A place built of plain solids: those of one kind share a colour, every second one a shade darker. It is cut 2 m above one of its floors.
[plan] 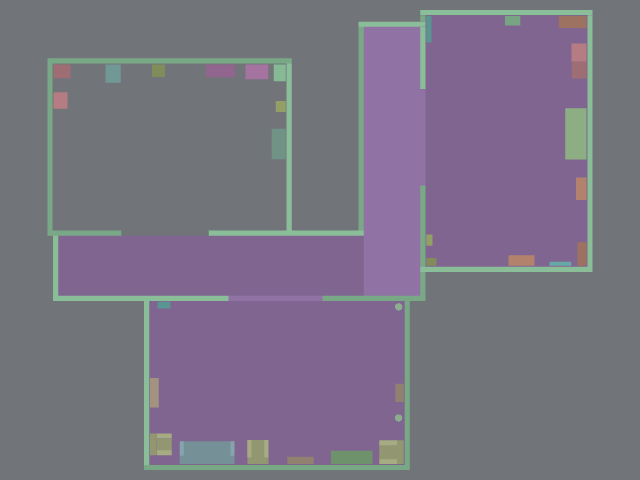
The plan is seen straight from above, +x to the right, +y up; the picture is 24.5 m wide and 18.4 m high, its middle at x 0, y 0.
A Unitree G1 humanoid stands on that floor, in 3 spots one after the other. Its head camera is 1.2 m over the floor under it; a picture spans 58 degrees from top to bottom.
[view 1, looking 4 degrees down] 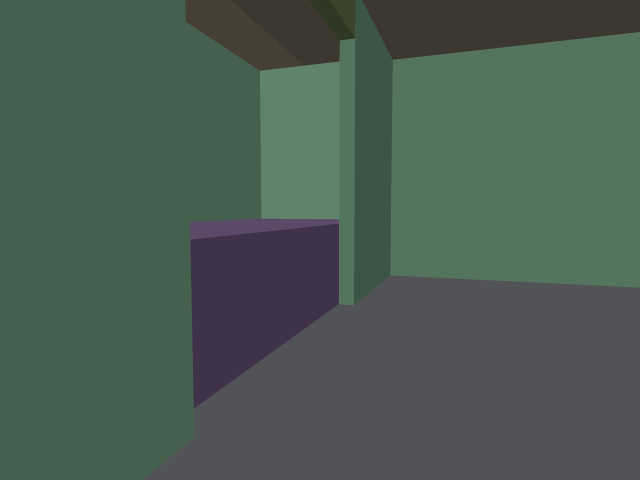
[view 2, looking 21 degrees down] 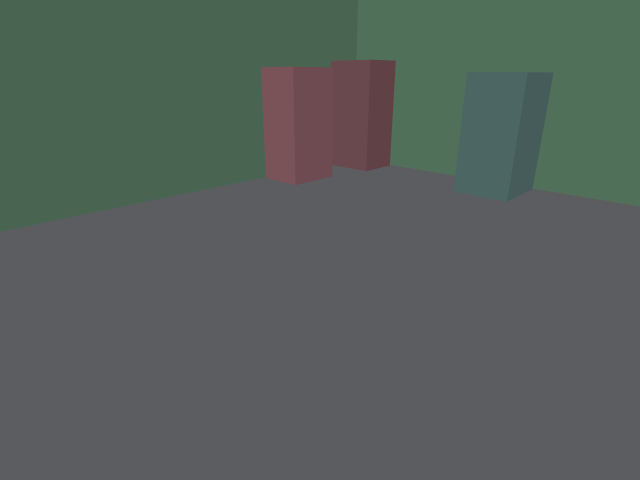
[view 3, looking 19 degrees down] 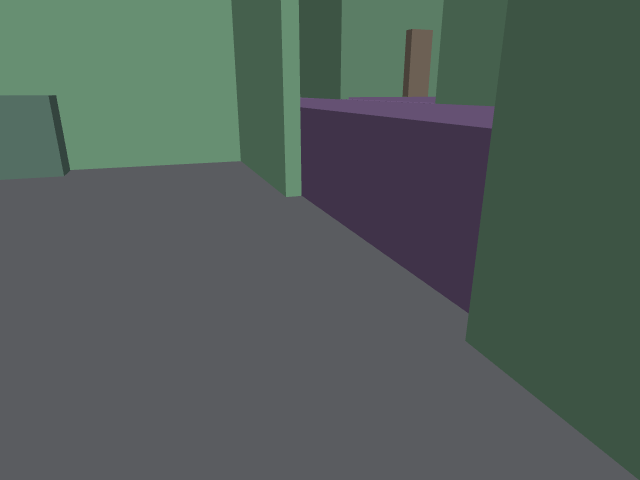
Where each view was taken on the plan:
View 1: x -2.39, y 1.71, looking -161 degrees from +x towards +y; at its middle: floor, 4.77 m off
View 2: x -6.08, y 1.71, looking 134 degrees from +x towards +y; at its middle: ground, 3.35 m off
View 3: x -9.16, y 1.71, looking -20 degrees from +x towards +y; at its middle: ground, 3.69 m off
